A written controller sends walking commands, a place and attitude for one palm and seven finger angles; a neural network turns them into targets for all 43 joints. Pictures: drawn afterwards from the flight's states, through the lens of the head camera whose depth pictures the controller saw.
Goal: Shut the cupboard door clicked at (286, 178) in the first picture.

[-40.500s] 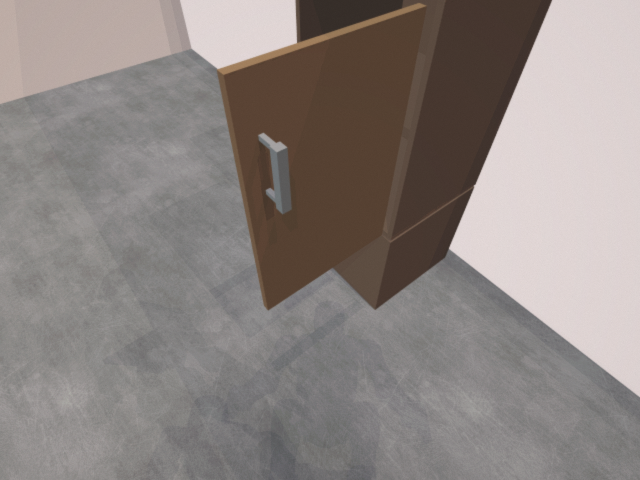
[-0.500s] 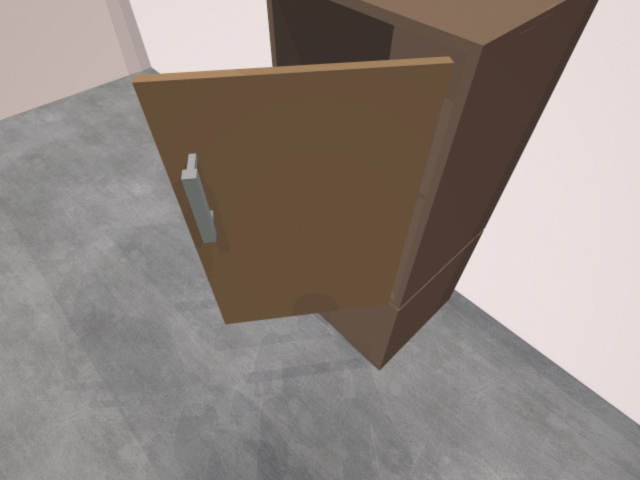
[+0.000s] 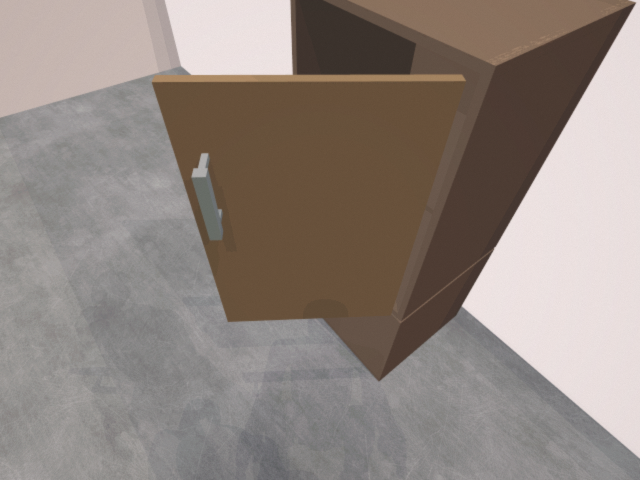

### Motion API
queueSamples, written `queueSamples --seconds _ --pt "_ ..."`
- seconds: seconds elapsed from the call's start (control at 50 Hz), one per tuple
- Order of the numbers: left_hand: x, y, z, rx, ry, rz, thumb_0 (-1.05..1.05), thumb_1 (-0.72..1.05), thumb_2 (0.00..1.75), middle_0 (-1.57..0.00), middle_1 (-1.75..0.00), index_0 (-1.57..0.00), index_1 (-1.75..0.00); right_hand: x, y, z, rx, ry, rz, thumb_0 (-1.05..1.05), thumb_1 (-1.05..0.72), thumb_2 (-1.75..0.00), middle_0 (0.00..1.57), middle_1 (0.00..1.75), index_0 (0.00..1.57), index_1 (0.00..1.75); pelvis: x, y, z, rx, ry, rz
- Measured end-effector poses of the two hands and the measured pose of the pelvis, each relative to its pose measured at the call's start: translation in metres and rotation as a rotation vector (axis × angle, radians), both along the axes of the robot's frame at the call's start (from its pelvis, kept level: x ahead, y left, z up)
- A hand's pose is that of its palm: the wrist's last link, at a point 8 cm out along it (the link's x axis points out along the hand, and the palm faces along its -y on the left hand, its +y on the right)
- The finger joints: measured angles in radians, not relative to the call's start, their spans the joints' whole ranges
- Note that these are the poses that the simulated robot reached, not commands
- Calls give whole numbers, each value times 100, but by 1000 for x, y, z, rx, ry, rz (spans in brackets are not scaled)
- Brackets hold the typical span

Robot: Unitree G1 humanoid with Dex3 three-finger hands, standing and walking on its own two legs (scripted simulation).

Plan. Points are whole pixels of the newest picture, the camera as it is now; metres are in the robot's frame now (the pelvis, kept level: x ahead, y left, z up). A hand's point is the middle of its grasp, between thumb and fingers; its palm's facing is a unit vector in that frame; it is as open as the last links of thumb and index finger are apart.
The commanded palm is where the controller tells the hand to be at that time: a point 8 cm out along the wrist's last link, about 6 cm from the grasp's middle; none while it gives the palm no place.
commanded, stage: look again from close up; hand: left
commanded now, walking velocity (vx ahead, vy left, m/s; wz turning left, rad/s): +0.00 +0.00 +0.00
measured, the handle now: (210, 198) +0.48 +0.20 +0.07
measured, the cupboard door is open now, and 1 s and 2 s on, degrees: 55 55 55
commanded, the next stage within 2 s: shuffle to correct the standing spot in 0.54 s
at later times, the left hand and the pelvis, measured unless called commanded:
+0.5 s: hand out of the picture -0.02 +0.23 -0.18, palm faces +0.02 -0.98 -0.19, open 7.3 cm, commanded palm none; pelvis -0.03 +0.05 -0.01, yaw +0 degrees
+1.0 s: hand out of the picture -0.08 +0.19 -0.19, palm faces +0.10 -0.98 -0.14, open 7.4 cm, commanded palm none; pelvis -0.02 +0.04 -0.01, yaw +4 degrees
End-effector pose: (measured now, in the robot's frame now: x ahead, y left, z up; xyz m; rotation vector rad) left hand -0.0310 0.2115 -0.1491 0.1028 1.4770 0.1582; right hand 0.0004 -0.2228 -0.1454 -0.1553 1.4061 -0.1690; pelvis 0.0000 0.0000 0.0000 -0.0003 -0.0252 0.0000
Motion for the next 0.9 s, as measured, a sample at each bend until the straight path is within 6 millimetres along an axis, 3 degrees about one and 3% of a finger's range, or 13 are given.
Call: queueSamples --seconds 0.1,0.18,0.3,0.44,0.62,0.76,0.9 --pt "-11 -11 -2 -26 29 7 1 92 90 -20 -30 -20 -30 -1 0 2 -6 13 6 0 -91 -89 20 29 20 30 2 1 0 -6 9 -3" --pt "-13 -7 -2 -22 -2 -19 1 91 90 -20 -30 -20 -30 8 6 -1 -11 -56 -1 0 -91 -89 20 29 20 30 -5 12 -4 -21 12 -18" --pt "-1 19 -9 -8 -80 -27 1 91 90 -20 -30 -20 -30 12 23 0 -23 -142 -1 1 -93 -89 20 29 20 30 -12 28 -8 -12 -15 -10" --pt "11 53 -7 19 -172 -46 1 91 90 -20 -30 -20 -30 -1 40 3 -21 -160 23 1 -94 -89 20 29 20 30 -28 46 -8 -12 -17 -3" --pt "-9 79 -4 43 -140 -44 1 91 90 -20 -30 -20 -30 -33 56 3 -5 -94 28 1 -91 -89 20 29 20 30 -39 60 -7 -8 2 5" --pt "-35 77 -5 29 -71 -25 1 91 90 -20 -30 -20 -30 -44 61 1 6 -49 24 1 -90 -89 20 29 20 30 -39 61 -6 -9 6 16" --pt "-54 55 -9 -5 -16 18 1 91 90 -20 -30 -20 -30 -39 53 0 3 -17 31 0 -90 -89 20 30 20 30 -31 51 -7 -9 17 43"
